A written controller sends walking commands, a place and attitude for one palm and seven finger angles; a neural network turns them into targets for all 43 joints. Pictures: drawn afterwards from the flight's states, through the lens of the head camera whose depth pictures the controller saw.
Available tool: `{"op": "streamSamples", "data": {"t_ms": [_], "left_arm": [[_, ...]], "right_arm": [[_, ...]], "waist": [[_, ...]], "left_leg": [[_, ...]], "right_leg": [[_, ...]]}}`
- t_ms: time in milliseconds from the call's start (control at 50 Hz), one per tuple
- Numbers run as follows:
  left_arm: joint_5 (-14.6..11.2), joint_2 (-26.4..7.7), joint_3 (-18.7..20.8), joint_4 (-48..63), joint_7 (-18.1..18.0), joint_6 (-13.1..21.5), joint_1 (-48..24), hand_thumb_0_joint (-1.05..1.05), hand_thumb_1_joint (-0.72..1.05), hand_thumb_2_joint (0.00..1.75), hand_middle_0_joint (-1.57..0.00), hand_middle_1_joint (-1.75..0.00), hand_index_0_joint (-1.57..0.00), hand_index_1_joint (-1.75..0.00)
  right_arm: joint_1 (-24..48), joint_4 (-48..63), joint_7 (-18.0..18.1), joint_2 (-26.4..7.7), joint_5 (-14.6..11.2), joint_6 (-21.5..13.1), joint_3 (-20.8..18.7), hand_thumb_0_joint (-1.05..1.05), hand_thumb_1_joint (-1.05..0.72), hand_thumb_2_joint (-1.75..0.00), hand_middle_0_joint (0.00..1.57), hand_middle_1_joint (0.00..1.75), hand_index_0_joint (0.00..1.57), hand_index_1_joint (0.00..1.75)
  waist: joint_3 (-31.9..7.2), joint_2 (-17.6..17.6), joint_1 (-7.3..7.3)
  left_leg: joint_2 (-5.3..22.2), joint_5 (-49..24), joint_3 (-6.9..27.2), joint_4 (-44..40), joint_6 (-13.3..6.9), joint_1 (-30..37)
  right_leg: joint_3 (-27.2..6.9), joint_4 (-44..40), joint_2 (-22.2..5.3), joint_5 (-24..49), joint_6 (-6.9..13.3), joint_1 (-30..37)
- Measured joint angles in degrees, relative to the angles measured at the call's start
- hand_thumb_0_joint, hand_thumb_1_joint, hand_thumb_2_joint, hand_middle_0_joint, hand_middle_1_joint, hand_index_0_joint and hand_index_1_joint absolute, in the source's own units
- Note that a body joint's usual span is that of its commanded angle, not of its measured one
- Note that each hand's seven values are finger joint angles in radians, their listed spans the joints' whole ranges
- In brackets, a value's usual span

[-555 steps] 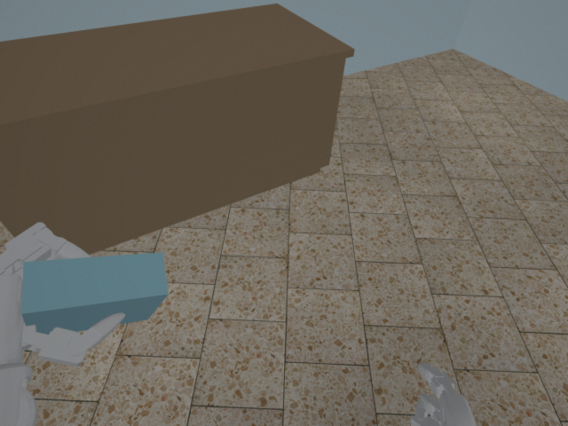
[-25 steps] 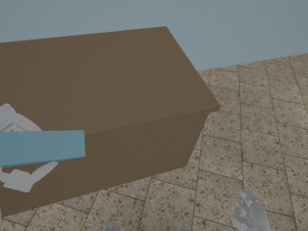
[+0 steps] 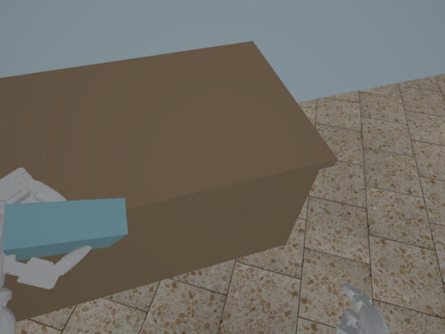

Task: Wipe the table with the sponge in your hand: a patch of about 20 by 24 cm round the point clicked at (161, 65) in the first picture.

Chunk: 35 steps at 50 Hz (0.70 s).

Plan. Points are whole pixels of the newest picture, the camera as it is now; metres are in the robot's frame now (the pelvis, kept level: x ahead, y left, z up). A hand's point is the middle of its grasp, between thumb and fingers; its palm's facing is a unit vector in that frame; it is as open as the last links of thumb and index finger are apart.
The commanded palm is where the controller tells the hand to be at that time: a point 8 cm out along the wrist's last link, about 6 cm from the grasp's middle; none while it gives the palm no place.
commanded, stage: take the last steps up to it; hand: left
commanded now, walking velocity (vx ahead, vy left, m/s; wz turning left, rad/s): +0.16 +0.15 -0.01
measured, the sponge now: (84, 228) +0.23 +0.19 +0.15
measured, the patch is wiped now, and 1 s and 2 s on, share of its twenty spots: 0.00 0.00 0.00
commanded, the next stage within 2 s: come to a stop and stand still in 0.02 s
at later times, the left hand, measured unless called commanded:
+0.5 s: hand (14, 206) +0.24 +0.28 +0.17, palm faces +0.43 -0.82 -0.38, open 9.3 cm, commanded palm +0.17 +0.29 +0.18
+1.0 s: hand out of the picture +0.22 +0.32 +0.16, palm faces +0.37 -0.88 -0.31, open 9.3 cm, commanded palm +0.16 +0.35 +0.18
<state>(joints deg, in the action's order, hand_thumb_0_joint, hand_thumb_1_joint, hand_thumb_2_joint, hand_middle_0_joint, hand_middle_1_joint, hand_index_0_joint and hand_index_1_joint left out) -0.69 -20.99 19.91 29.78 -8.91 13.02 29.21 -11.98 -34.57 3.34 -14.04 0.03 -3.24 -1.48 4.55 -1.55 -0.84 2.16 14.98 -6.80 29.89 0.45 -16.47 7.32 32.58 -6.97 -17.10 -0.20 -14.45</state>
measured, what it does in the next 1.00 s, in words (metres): steps on the spot: left foot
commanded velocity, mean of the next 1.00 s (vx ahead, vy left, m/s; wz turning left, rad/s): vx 0.01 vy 0.00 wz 0.00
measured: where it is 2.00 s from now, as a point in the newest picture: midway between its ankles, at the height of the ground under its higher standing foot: outside the picture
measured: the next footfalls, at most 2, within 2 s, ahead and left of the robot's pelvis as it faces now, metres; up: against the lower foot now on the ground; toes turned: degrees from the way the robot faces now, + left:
left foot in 0.02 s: +0.07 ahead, +0.11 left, +0.00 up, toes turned -1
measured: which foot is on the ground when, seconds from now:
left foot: up 0.00-0.00, down 0.02-1.00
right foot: down 0.00-1.00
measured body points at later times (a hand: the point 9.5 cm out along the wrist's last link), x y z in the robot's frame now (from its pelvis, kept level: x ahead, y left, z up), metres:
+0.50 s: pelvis +0.00 +0.02 +0.00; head +0.03 +0.02 +0.45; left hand +0.21 +0.32 +0.19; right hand +0.16 -0.21 -0.09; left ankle +0.03 +0.11 -0.74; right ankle +0.02 -0.06 -0.74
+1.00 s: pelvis -0.01 +0.07 +0.01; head +0.01 +0.11 +0.45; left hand +0.19 +0.36 +0.17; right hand +0.17 -0.13 -0.06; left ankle +0.03 +0.11 -0.74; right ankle +0.02 -0.06 -0.74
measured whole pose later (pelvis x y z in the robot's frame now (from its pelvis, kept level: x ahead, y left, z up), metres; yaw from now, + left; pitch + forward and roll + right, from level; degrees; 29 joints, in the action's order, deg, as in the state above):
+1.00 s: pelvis -0.01 +0.07 +0.01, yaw -2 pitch -2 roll -2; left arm -0.8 -19.6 18.4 23.4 -5.7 13.8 20.3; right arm -12.6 -33.5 0.9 -9.0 0.9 -9.2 3.7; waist 3.0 -2.7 2.9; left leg -4.5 9.5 -3.0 23.3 -6.0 -12.4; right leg 2.8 21.2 0.1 -9.2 -0.2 -10.3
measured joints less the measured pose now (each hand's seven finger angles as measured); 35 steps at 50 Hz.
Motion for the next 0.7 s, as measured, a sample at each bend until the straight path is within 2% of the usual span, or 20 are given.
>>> {"op": "streamSamples", "data": {"t_ms": [20, 40, 80, 140, 200, 240, 280, 320, 340, 360, 380, 420, 460, 500, 580, 640, 700], "left_arm": [[-0.11, -0.33, 0.05, 1.0, -0.02, 0.14, 0.16, 0.0, -0.44, 1.04, -0.84, -1.35, -0.84, -1.35], [-0.19, -1.14, 0.45, 1.34, -0.06, 0.4, -0.33, 0.0, -0.44, 1.04, -0.84, -1.34, -0.84, -1.35], [-0.16, -2.32, 1.16, -0.06, 0.13, 1.11, -1.57, 0.0, -0.44, 1.04, -0.84, -1.34, -0.84, -1.35], [0.07, -2.38, 1.71, -2.0, 0.21, 0.09, -2.55, 0.0, -0.44, 1.04, -0.84, -1.34, -0.84, -1.35], [-0.47, -1.83, 1.92, -1.32, -0.06, -0.74, -2.11, 0.0, -0.44, 1.04, -0.84, -1.34, -0.84, -1.35], [-0.65, -1.65, 1.91, -0.41, -0.16, -0.99, -1.54, 0.0, -0.44, 1.04, -0.84, -1.34, -0.84, -1.35], [-0.49, -0.46, 0.82, -0.87, 0.04, -1.04, -1.85, 0.0, -0.44, 1.04, -0.84, -1.34, -0.84, -1.35], [-0.97, 0.3, 0.04, -1.41, 0.34, -1.46, -1.72, 0.0, -0.44, 1.04, -0.84, -1.34, -0.84, -1.35], [0.05, -0.89, 0.41, -2.62, 1.76, -1.76, -4.41, 0.0, -0.44, 1.04, -0.84, -1.34, -0.84, -1.35], [0.62, -2.75, 1.29, -5.59, 2.95, -0.48, -8.34, 0.0, -0.44, 1.04, -0.84, -1.34, -0.84, -1.34], [0.47, -3.83, 2.42, -9.06, 3.4, 0.97, -11.67, 0.0, -0.44, 1.04, -0.84, -1.34, -0.84, -1.34], [-0.22, -4.17, 4.78, -13.56, 3.06, 1.93, -15.07, 0.0, -0.44, 1.04, -0.84, -1.34, -0.84, -1.35], [-1.0, -2.78, 5.53, -13.88, 2.2, 1.63, -14.87, 0.0, -0.44, 1.04, -0.84, -1.34, -0.84, -1.35], [-1.43, -0.83, 4.09, -11.15, 1.95, 1.55, -12.6, 0.0, -0.44, 1.04, -0.84, -1.34, -0.84, -1.35], [-1.02, 1.24, -1.13, -5.39, 3.09, 2.02, -7.32, 0.0, -0.44, 1.04, -0.84, -1.35, -0.84, -1.35], [-0.36, -0.44, -2.28, -3.19, 4.09, 2.5, -5.29, 0.0, -0.44, 1.04, -0.84, -1.35, -0.84, -1.35], [-0.76, -3.05, -0.39, -3.03, 4.26, 3.0, -5.45, 0.0, -0.44, 1.04, -0.84, -1.35, -0.84, -1.35]], "right_arm": [[-0.18, 0.69, 0.23, -0.7, -0.17, -0.17, -0.54, 0.01, -0.9, -0.9, 0.21, 0.3, 0.2, 0.3], [0.16, 0.69, 0.5, -0.49, -0.35, -0.33, -1.12, 0.01, -0.9, -0.9, 0.2, 0.3, 0.2, 0.3], [0.54, 0.46, 0.61, 0.56, -0.63, -0.69, -1.54, 0.01, -0.91, -0.9, 0.2, 0.3, 0.2, 0.3], [0.46, 0.3, 0.49, 1.87, -0.63, -1.88, -0.89, 0.01, -0.91, -0.9, 0.2, 0.3, 0.2, 0.3], [0.31, 0.19, 0.06, 3.25, -0.8, -2.96, 0.64, 0.01, -0.91, -0.9, 0.2, 0.3, 0.2, 0.3], [0.32, 0.22, -0.11, 4.07, -0.86, -3.12, 1.87, 0.01, -0.91, -0.9, 0.2, 0.3, 0.2, 0.3], [0.69, -0.42, -0.17, 4.07, -0.8, -2.66, 2.65, 0.01, -0.9, -0.9, 0.2, 0.3, 0.2, 0.3], [0.93, -1.22, -0.52, 4.35, -0.89, -1.73, 3.09, 0.01, -0.9, -0.9, 0.2, 0.3, 0.2, 0.3], [0.58, -1.5, -0.55, 4.75, -0.34, -2.29, 2.5, 0.01, -0.9, -0.9, 0.21, 0.3, 0.2, 0.3], [0.38, -2.16, -0.55, 5.06, 0.15, -3.2, 2.22, 0.01, -0.9, -0.9, 0.21, 0.3, 0.2, 0.3], [0.6, -2.68, -0.86, 5.08, 0.1, -3.65, 2.34, 0.01, -0.9, -0.9, 0.21, 0.3, 0.2, 0.3], [1.26, -2.83, -2.02, 4.48, -0.17, -4.0, 2.83, 0.01, -0.9, -0.9, 0.21, 0.3, 0.2, 0.3], [1.44, -2.04, -3.16, 3.43, -0.42, -4.32, 2.72, 0.01, -0.9, -0.9, 0.21, 0.3, 0.2, 0.3], [1.22, -1.27, -3.84, 2.29, -0.46, -4.8, 2.07, 0.01, -0.9, -0.9, 0.21, 0.3, 0.21, 0.3], [0.76, -0.07, -3.64, 1.18, -0.36, -4.98, 1.17, 0.01, -0.9, -0.9, 0.21, 0.3, 0.2, 0.3], [0.25, 1.33, -2.73, 0.61, -0.21, -5.21, 0.8, 0.01, -0.9, -0.9, 0.2, 0.3, 0.2, 0.3], [-0.19, 1.95, -2.13, 0.78, -0.27, -5.46, 0.88, 0.01, -0.9, -0.9, 0.2, 0.3, 0.2, 0.3]], "waist": [[-0.25, 0.81, -0.08], [0.02, 0.14, -0.06], [-0.15, -1.23, 0.39], [-0.86, -0.45, 0.16], [-0.97, 0.4, 0.28], [-0.82, 0.73, 0.65], [-0.26, 3.21, 0.68], [-0.68, 3.66, 1.17], [-0.14, 3.33, 2.67], [0.24, 2.68, 4.04], [0.74, 2.18, 4.74], [1.47, 1.74, 4.5], [1.53, 1.73, 3.59], [1.15, 1.63, 2.83], [0.43, -2.1, 2.07], [-0.02, -2.92, 1.68], [-0.38, -2.91, 2.0]], "left_leg": [[0.52, -3.52, 0.35, -2.43, -0.36, 1.19], [0.24, -5.45, 0.15, -1.33, -0.29, 0.74], [-0.27, -2.81, -0.58, 1.66, -0.38, -0.23], [-0.02, -0.87, -0.09, 2.26, -0.71, -0.7], [0.15, -1.24, 0.23, 1.91, -0.44, -0.73], [0.22, -0.83, 0.12, 2.72, -0.14, -1.02], [1.51, -0.08, 1.22, 4.11, 0.28, -1.22], [0.89, 3.66, 2.32, 7.25, 0.61, -2.12], [0.54, 3.78, 2.37, 9.84, 1.02, -2.68], [-0.38, 2.87, 3.2, 11.53, 0.81, -3.4], [-1.17, 2.23, 3.82, 11.63, 0.36, -3.35], [-2.15, 1.39, 4.17, 8.82, -0.82, -2.09], [-2.87, -0.93, 4.09, 3.61, -1.87, 0.03], [-3.0, -2.68, 4.22, -1.18, -3.12, 2.36], [-4.33, -3.29, 3.3, -2.8, -4.03, 2.87], [-4.62, -3.42, 3.67, -2.18, -4.51, 1.89], [-4.63, -3.45, 4.07, -1.81, -4.86, 1.35]], "right_leg": [[0.17, 1.89, 0.47, -1.02, -0.43, -0.75], [-0.52, 4.37, 0.13, -2.59, -0.65, -1.65], [-2.74, 11.45, 0.59, -10.23, -0.49, -4.32], [-2.26, 16.81, 2.53, -12.31, -0.68, -6.49], [-1.14, 10.91, 4.44, -9.61, -1.04, -4.91], [-0.8, 3.92, 5.55, -4.41, -0.65, -2.55], [0.26, 1.59, 7.1, -0.23, 2.46, -1.13], [0.03, 1.11, 7.38, -0.06, 4.23, -1.08], [-0.39, 0.49, 7.49, 0.16, 4.52, -0.8], [-0.77, -0.2, 7.47, 0.68, 4.62, -0.83], [-1.13, -1.13, 7.54, 1.41, 4.6, -0.5], [-1.61, -3.38, 8.03, 3.03, 4.3, 0.58], [-1.95, -4.88, 8.69, 4.09, 3.96, 1.39], [-2.1, -5.12, 9.46, 4.3, 3.6, 1.67], [-3.04, -4.84, 8.12, 4.36, 2.46, 1.3], [-2.63, -5.17, 7.83, 4.78, 2.23, 0.96], [-2.22, -6.36, 7.87, 5.59, 1.98, 1.26]]}}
